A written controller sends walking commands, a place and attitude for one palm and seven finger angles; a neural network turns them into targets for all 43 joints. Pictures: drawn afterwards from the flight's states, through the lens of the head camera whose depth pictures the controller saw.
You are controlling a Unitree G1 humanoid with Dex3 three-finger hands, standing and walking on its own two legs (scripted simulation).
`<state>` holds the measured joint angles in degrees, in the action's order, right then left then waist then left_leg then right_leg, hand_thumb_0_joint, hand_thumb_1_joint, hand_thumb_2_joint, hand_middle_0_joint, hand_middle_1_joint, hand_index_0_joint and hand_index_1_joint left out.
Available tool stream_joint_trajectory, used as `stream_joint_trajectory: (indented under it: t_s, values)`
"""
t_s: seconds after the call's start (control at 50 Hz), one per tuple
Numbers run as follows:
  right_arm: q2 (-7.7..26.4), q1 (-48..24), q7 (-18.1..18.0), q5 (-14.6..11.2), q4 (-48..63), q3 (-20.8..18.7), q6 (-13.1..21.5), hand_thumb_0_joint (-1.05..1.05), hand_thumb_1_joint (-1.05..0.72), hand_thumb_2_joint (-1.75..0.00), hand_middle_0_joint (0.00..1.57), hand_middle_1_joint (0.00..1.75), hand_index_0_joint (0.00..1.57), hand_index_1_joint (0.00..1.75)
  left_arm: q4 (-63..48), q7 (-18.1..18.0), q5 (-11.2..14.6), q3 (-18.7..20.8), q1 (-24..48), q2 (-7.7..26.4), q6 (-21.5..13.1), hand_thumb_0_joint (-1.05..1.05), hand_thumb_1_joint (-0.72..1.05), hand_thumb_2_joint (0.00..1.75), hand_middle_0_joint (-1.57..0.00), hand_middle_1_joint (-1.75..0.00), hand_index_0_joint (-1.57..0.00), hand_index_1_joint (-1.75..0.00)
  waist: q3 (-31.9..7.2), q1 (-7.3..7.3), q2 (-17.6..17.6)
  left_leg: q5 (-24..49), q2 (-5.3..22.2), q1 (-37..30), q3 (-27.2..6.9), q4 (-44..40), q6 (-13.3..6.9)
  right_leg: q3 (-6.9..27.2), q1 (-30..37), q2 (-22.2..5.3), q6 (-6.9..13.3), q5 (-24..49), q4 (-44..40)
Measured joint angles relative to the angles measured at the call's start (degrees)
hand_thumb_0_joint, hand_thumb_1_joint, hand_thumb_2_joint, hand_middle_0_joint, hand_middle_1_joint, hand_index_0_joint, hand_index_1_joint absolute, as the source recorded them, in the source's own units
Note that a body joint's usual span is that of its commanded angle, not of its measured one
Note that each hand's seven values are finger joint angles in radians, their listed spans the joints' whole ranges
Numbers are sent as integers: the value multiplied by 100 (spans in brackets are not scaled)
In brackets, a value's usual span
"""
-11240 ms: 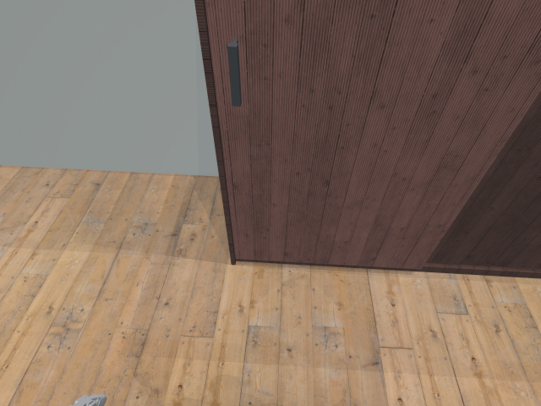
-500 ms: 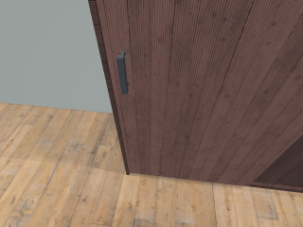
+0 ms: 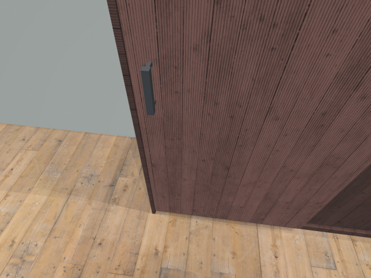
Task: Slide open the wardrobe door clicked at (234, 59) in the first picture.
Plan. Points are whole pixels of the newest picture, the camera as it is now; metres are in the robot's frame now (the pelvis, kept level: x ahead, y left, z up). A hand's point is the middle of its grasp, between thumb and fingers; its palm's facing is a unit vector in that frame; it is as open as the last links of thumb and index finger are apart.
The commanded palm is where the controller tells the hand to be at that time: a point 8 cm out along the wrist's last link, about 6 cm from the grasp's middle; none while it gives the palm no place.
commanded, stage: look again from close up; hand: left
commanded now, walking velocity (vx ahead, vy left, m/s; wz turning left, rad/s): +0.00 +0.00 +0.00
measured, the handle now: (150, 88) +0.55 +0.14 +0.12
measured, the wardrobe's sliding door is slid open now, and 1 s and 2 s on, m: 0.00 0.00 0.00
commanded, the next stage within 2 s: shuffle to correct the standing spot in 0.34 s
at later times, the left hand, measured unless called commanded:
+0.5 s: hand out of the picture +0.00 +0.17 -0.18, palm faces +0.04 -0.98 -0.17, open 7.4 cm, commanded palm none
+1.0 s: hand out of the picture +0.09 +0.20 -0.19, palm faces +0.03 -0.98 -0.19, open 7.3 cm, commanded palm none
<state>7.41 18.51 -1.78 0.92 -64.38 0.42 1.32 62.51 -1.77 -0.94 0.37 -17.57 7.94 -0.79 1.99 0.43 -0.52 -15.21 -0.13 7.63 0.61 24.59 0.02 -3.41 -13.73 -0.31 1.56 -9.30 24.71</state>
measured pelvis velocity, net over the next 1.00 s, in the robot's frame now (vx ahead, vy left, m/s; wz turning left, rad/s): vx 0.07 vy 0.03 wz -0.01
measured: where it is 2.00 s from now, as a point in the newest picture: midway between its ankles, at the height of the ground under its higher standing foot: outside the picture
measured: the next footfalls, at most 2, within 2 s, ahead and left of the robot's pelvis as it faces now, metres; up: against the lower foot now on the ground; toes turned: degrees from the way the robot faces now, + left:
right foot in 0.96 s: +0.14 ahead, -0.09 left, +0.00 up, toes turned -5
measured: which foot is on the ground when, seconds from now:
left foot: down 0.00-1.00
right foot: down 0.00-0.78, up 0.80-0.94, down 0.96-1.00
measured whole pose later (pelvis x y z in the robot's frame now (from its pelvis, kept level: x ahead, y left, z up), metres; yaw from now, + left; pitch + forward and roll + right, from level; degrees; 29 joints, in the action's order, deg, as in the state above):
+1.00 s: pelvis +0.07 +0.03 -0.01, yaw -1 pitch -1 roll +0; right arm 3.4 26.0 -3.3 0.5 -65.7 0.9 1.8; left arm 61.1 -1.9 -0.6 2.5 -15.4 9.2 -0.6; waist 3.9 -0.8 -0.8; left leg -23.9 -1.4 3.3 1.8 29.3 -1.7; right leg -4.4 -15.8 -1.7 0.9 -12.5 32.2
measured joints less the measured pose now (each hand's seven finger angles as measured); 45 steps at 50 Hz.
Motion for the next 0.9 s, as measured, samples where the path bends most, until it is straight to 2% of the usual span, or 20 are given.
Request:
stream_joint_trajectory:
  t_s: [0.5, 0.68, 0.76, 0.8, 0.86, 0.9]
  values:
    - [-44, -21, -7, 7, -5, 5, 22, 0, -91, -90, 20, 30, 20, 30, 0, -5, -7, 10, 1, 6, -12, 1, 91, 90, -20, -30, -20, -30, -5, 19, -21, -72, -11, 10, 21, 40, -24, 24, -27, -9, -25, -72, 59]
    - [-29, 237, 29, 60, 78, -29, -53, 0, -91, -90, 20, 30, 20, 30, -91, 65, -52, 148, -296, -92, 57, 0, 91, 90, -20, -30, -20, -30, -174, 76, 7, -561, 79, 179, 118, 635, -83, 113, -166, 80, -15, -442, 487]
    - [-76, 400, 27, 61, 75, -30, -1, 0, -91, -90, 20, 30, 20, 30, -94, 77, -48, 223, -430, -90, 73, 0, 90, 90, -20, -30, -20, -30, -208, 97, -130, -714, -6, 105, 186, 684, -171, 188, -185, 5, -42, -655, 690]
    - [-103, 506, 5, 64, 98, -27, 82, 0, -91, -90, 20, 30, 20, 30, -62, 88, -70, 227, -470, -82, 112, 0, 90, 90, -20, -30, -20, -30, -208, 76, -191, -757, -77, -24, 264, 588, -233, 199, -276, -69, 62, -960, 1057]
    - [-167, 626, -79, 80, 90, 16, 163, 0, -91, -90, 20, 30, 20, 30, -25, 74, -76, 196, -351, -76, 140, 1, 91, 90, -20, -30, -20, -30, -98, -39, -154, -731, -115, -265, 304, 353, -304, 36, -540, -122, 78, -1527, 1834]
    - [-250, 688, -121, 72, 35, 63, 180, 0, -91, -90, 20, 30, 20, 30, -59, 71, -47, 194, -148, -52, 122, 1, 91, 90, -20, -30, -20, -30, 28, -118, -125, -677, -131, -389, 244, 213, -293, -67, -539, -145, 54, -1410, 1602]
